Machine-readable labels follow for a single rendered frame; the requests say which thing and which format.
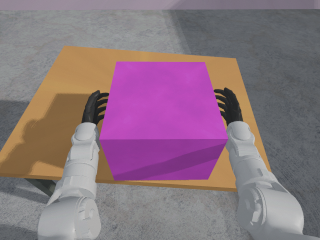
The carton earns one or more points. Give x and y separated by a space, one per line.
162 122

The robot right upper arm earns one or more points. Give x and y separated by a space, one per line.
271 215

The right robot hand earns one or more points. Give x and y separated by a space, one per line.
232 111

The robot left upper arm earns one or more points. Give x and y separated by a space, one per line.
73 219

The robot right forearm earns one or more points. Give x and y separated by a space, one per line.
246 163

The robot left forearm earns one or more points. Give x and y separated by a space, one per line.
80 170

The table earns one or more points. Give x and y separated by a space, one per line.
38 147

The left robot hand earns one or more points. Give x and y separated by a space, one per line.
91 111

